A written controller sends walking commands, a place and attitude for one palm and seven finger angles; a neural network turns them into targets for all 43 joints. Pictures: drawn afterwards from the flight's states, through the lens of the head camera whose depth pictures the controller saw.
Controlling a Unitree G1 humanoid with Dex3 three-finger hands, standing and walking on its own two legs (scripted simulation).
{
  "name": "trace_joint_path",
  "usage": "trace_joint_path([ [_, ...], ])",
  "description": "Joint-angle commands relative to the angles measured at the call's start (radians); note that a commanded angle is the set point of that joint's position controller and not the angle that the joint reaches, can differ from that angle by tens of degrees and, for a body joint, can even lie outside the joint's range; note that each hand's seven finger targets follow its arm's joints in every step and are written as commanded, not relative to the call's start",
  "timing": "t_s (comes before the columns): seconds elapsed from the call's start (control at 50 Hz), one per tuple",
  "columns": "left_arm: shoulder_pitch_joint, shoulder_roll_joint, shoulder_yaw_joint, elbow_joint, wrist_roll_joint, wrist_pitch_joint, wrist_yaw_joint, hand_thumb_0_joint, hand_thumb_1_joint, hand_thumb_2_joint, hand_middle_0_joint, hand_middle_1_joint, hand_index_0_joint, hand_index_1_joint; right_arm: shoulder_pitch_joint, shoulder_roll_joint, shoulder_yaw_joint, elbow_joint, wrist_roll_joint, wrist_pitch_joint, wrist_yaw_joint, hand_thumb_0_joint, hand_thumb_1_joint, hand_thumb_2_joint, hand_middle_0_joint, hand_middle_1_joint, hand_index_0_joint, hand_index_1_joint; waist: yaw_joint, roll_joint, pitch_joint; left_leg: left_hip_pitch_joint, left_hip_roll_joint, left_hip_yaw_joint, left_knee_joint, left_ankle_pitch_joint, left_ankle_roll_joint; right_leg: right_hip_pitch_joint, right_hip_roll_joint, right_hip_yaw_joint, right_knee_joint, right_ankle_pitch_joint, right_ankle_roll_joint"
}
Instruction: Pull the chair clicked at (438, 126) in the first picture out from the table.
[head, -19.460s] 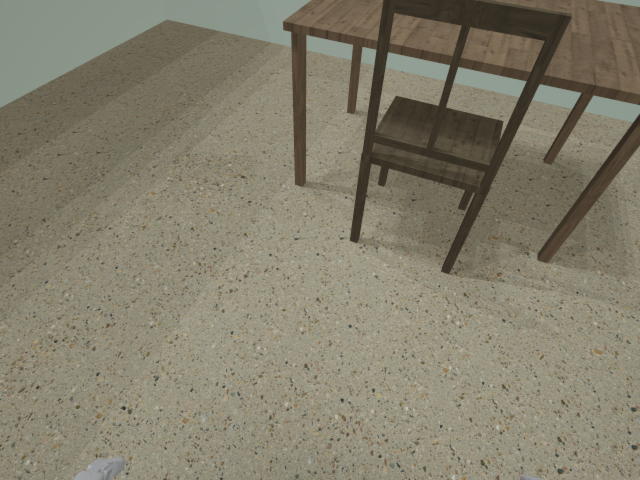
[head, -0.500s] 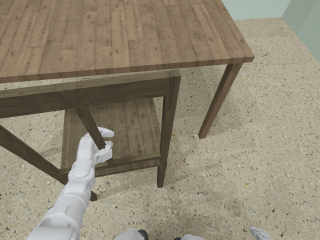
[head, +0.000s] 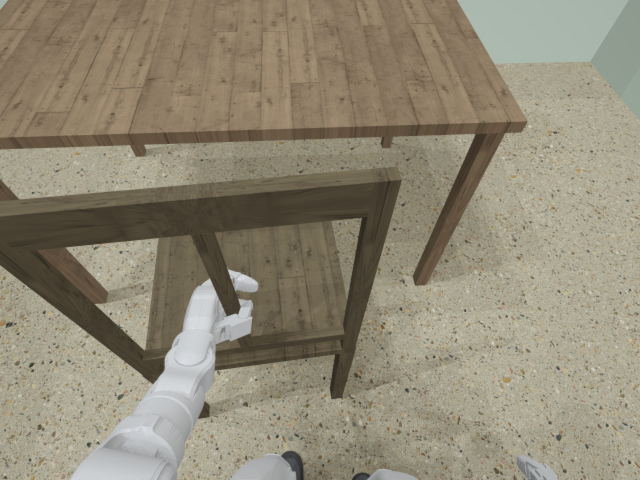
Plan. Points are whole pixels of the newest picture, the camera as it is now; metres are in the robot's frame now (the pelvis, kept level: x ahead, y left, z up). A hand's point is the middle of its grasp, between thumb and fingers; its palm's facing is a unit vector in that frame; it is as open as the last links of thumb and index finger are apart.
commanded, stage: step backward, pulling the chair out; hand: left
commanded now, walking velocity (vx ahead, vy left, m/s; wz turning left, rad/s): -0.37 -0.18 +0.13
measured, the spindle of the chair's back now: (229, 299) +0.36 +0.14 -0.05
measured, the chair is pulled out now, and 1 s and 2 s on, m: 0.15 0.31 0.48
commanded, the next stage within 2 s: stop walking, hand still on the chair in 2.00 s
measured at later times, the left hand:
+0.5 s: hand (237, 363) +0.27 +0.12 -0.07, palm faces +0.11 -0.98 -0.19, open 5.3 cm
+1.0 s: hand (235, 441) +0.17 +0.11 -0.07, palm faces +0.05 -0.98 -0.18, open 5.3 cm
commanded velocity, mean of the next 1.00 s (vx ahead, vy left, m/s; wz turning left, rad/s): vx -0.38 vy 0.05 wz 0.06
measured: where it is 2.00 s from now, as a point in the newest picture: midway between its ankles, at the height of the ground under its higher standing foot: outside the picture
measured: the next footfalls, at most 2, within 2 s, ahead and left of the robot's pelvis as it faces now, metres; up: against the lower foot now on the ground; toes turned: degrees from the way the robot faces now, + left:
right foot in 0.32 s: -0.03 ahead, -0.20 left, +0.00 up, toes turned +2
left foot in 0.54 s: +0.00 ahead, +0.08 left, +0.00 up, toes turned +1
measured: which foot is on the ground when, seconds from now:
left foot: down 0.00-0.36, up 0.38-0.52, down 0.54-0.76, up 0.78-0.90, down 0.92-1.00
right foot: down 0.00-0.00, up 0.02-0.30, down 0.32-0.96, up 0.98-1.00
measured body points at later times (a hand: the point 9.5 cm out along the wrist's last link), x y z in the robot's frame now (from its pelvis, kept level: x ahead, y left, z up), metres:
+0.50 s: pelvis -0.06 -0.05 +0.00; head +0.02 -0.06 +0.44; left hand +0.26 +0.17 -0.05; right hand +0.03 -0.31 -0.14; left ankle -0.02 +0.07 -0.71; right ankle -0.07 -0.20 -0.73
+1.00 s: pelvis -0.17 -0.04 -0.01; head -0.09 -0.03 +0.44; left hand +0.17 +0.16 -0.05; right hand -0.04 -0.30 -0.13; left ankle -0.12 +0.08 -0.73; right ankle -0.08 -0.20 -0.72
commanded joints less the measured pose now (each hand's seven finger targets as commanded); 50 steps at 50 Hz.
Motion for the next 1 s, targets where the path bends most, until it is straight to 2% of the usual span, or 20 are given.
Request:
trace_joint_path([
  [0.0,-0.345,0.169,0.025,-0.209,0.016,-0.047,0.016,0.000,0.900,0.900,-0.500,-1.450,-0.500,-1.450,-0.008,-0.113,-0.026,-0.108,-0.033,-0.047,-0.014,0.000,-0.900,-0.900,0.200,0.300,0.200,0.300,0.020,0.118,-0.345,0.221,0.300,-0.448,-0.236,-0.096,0.069,-0.029,-0.031,0.140,0.137,-0.193,-0.016],
  [0.04,-0.317,0.180,0.042,-0.207,0.027,-0.045,0.017,0.000,0.900,0.900,-0.500,-1.450,-0.500,-1.450,0.013,-0.101,-0.031,-0.101,-0.048,-0.050,-0.010,0.000,-0.900,-0.900,0.200,0.300,0.200,0.300,0.013,0.117,-0.393,0.349,0.322,-0.448,-0.189,0.080,0.084,-0.066,-0.026,0.157,0.151,-0.218,-0.013],
  [0.14,-0.329,0.168,0.042,-0.208,0.037,-0.043,0.011,0.000,0.900,0.900,-0.500,-1.450,-0.500,-1.450,0.034,-0.097,-0.032,-0.095,-0.063,-0.076,0.000,0.000,-0.900,-0.900,0.200,0.300,0.200,0.300,0.002,0.131,-0.389,0.363,0.336,-0.413,-0.174,0.071,0.091,-0.050,-0.005,0.157,0.182,-0.275,-0.004],
  [0.22,-0.306,0.205,0.082,-0.219,0.043,-0.045,0.008,0.000,0.900,0.900,-0.500,-1.450,-0.500,-1.450,0.049,-0.110,-0.040,-0.096,-0.066,-0.092,0.007,0.000,-0.900,-0.900,0.200,0.300,0.200,0.300,0.004,0.225,-0.401,0.356,0.290,-0.361,-0.145,0.013,0.075,-0.018,0.012,0.127,0.129,-0.261,0.000],
  [0.28,-0.281,0.201,0.091,-0.226,0.041,-0.046,-0.007,0.000,0.900,0.900,-0.500,-1.450,-0.500,-1.450,0.046,-0.103,-0.042,-0.094,-0.061,-0.095,0.014,0.000,-0.900,-0.900,0.200,0.300,0.200,0.300,0.021,0.211,-0.419,0.326,0.230,-0.289,-0.065,0.021,0.044,0.068,0.019,0.093,-0.060,-0.149,-0.002],
  [0.32,-0.237,0.253,0.128,-0.215,0.047,-0.045,-0.018,0.000,0.900,0.900,-0.500,-1.450,-0.500,-1.450,0.038,-0.102,-0.050,-0.103,-0.053,-0.093,0.012,0.000,-0.900,-0.900,0.200,0.300,0.200,0.300,0.023,0.120,-0.390,0.238,0.150,-0.203,0.008,-0.089,-0.016,0.133,-0.027,0.113,-0.202,-0.050,-0.022],
  [0.36,-0.311,0.320,0.152,-0.214,0.046,-0.042,-0.008,0.000,0.900,0.900,-0.500,-1.450,-0.500,-1.450,0.011,-0.092,-0.055,-0.110,-0.027,-0.080,0.004,0.000,-0.900,-0.900,0.200,0.300,0.200,0.300,0.002,-0.306,-0.313,0.125,0.012,-0.036,0.342,-0.283,-0.105,0.007,-0.320,0.364,-0.253,-0.047,-0.126],
  [0.4,-0.337,0.269,0.127,-0.238,0.058,-0.031,-0.004,0.000,0.900,0.900,-0.500,-1.450,-0.500,-1.450,-0.061,-0.073,-0.031,-0.096,-0.048,-0.071,0.000,0.000,-0.900,-0.900,0.200,0.300,0.200,0.300,0.036,-0.119,-0.320,-0.025,0.029,-0.122,0.455,-0.329,-0.106,0.167,-0.391,0.349,-0.129,0.490,-0.179],
  [0.46,-0.320,0.291,0.158,-0.193,0.058,0.000,0.009,0.000,0.900,0.900,-0.500,-1.450,-0.500,-1.450,-0.020,-0.093,-0.018,-0.055,-0.038,-0.060,-0.020,0.000,-0.900,-0.900,0.200,0.300,0.200,0.300,0.015,-0.132,-0.332,0.021,0.064,-0.114,0.071,-0.156,-0.089,0.310,-0.300,0.205,0.035,0.705,-0.057],
  [0.52,-0.360,0.258,0.122,-0.185,0.043,0.006,0.009,0.000,0.900,0.900,-0.500,-1.450,-0.500,-1.450,0.018,-0.137,-0.051,-0.071,-0.021,-0.035,-0.018,0.000,-0.900,-0.900,0.200,0.300,0.200,0.300,0.021,-0.059,-0.360,0.252,0.175,-0.137,-0.013,0.500,-0.024,0.165,-0.148,0.129,0.086,0.480,0.025],
  [0.6,-0.371,0.174,0.069,-0.219,0.051,-0.006,-0.009,0.000,0.900,0.900,-0.500,-1.450,-0.500,-1.450,0.037,-0.112,-0.054,-0.093,-0.046,-0.014,0.005,0.000,-0.900,-0.900,0.200,0.300,0.200,0.300,0.015,0.141,-0.471,0.406,0.247,-0.263,0.030,0.707,0.035,0.042,-0.066,0.102,0.131,0.002,0.023],
  [0.66,-0.323,0.192,0.085,-0.233,0.053,-0.010,-0.010,0.000,0.900,0.900,-0.500,-1.450,-0.500,-1.450,0.030,-0.111,-0.060,-0.124,-0.045,-0.008,0.019,0.000,-0.900,-0.900,0.200,0.300,0.200,0.300,0.023,0.175,-0.454,0.291,0.235,-0.232,0.034,0.508,0.023,0.116,-0.067,0.113,0.058,0.037,0.008],
  [0.7,-0.302,0.233,0.108,-0.245,0.047,-0.016,-0.008,0.000,0.900,0.900,-0.500,-1.450,-0.500,-1.450,0.026,-0.108,-0.063,-0.147,-0.032,-0.003,0.011,0.000,-0.900,-0.900,0.200,0.300,0.200,0.300,0.016,0.046,-0.426,0.116,0.175,-0.163,0.050,0.218,-0.026,0.227,-0.120,0.156,-0.015,0.226,-0.008],
  [0.74,-0.278,0.285,0.122,-0.237,0.044,-0.015,0.001,0.000,0.900,0.900,-0.500,-1.450,-0.500,-1.450,0.025,-0.106,-0.066,-0.153,-0.020,-0.002,-0.001,0.000,-0.900,-0.900,0.200,0.300,0.200,0.300,0.007,-0.118,-0.396,0.067,0.052,-0.064,0.214,-0.158,-0.097,0.166,-0.322,0.343,-0.162,0.215,-0.094],
  [0.78,-0.294,0.270,0.110,-0.217,0.046,-0.003,0.006,0.000,0.900,0.900,-0.500,-1.450,-0.500,-1.450,-0.023,-0.101,-0.054,-0.140,-0.030,-0.008,-0.008,0.000,-0.900,-0.900,0.200,0.300,0.200,0.300,0.037,-0.130,-0.351,0.018,0.026,-0.101,0.435,-0.383,-0.107,0.099,-0.443,0.397,-0.218,0.203,-0.167],
  [0.82,-0.306,0.257,0.114,-0.208,0.054,0.019,0.008,0.000,0.900,0.900,-0.500,-1.450,-0.500,-1.450,-0.008,-0.100,-0.032,-0.107,-0.044,-0.015,-0.014,0.000,-0.900,-0.900,0.200,0.300,0.200,0.300,0.016,-0.155,-0.354,0.038,0.070,-0.155,0.285,-0.360,-0.093,0.147,-0.396,0.270,-0.119,0.370,-0.121],
  [0.86,-0.314,0.224,0.087,-0.206,0.043,0.033,0.007,0.000,0.900,0.900,-0.500,-1.450,-0.500,-1.450,0.008,-0.101,-0.022,-0.087,-0.037,-0.015,-0.027,0.000,-0.900,-0.900,0.200,0.300,0.200,0.300,-0.003,-0.194,-0.357,0.133,0.068,-0.097,-0.003,-0.177,-0.088,0.151,-0.294,0.169,-0.033,0.370,-0.041],
  [0.9,-0.352,0.188,0.056,-0.233,0.035,0.031,0.002,0.000,0.900,0.900,-0.500,-1.450,-0.500,-1.450,-0.004,-0.131,-0.038,-0.106,-0.034,-0.005,-0.037,0.000,-0.900,-0.900,0.200,0.300,0.200,0.300,0.018,-0.056,-0.330,0.150,0.174,-0.173,-0.106,0.071,-0.028,0.077,-0.128,0.092,0.050,0.157,0.028],
  [0.96,-0.427,0.119,0.004,-0.262,0.032,0.008,-0.009,0.000,0.900,0.900,-0.500,-1.450,-0.500,-1.450,-0.020,-0.102,-0.034,-0.135,-0.049,-0.001,-0.022,0.000,-0.900,-0.900,0.200,0.300,0.200,0.300,0.033,0.218,-0.351,0.077,0.288,-0.296,-0.170,-0.079,0.050,0.037,-0.047,0.062,0.268,-0.193,0.020],
  [0.98,-0.416,0.120,0.013,-0.232,0.029,0.004,-0.007,0.000,0.900,0.900,-0.500,-1.450,-0.500,-1.450,0.002,-0.097,-0.038,-0.118,-0.049,-0.007,-0.021,0.000,-0.900,-0.900,0.200,0.300,0.200,0.300,0.032,0.188,-0.361,0.113,0.301,-0.298,-0.125,0.044,0.068,0.023,-0.043,0.075,0.277,-0.197,0.017],
])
